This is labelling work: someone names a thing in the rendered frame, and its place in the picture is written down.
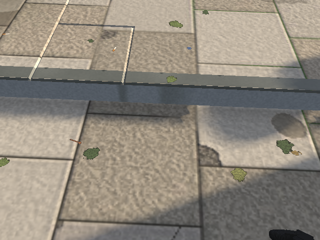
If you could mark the robot right hand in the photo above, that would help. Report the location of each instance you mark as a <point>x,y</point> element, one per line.
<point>281,234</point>

